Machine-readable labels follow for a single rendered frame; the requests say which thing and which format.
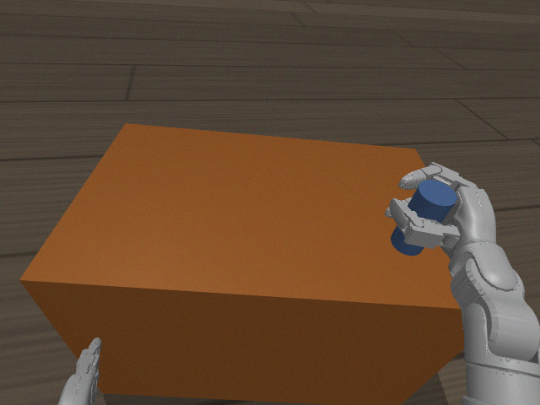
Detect right robot hand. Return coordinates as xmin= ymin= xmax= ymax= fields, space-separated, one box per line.
xmin=385 ymin=162 xmax=497 ymax=259

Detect right robot arm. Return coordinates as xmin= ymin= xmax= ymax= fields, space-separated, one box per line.
xmin=448 ymin=242 xmax=540 ymax=405

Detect left robot hand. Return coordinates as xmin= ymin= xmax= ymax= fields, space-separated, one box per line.
xmin=58 ymin=337 xmax=101 ymax=405

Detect can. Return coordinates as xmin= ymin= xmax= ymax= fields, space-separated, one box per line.
xmin=391 ymin=180 xmax=457 ymax=256

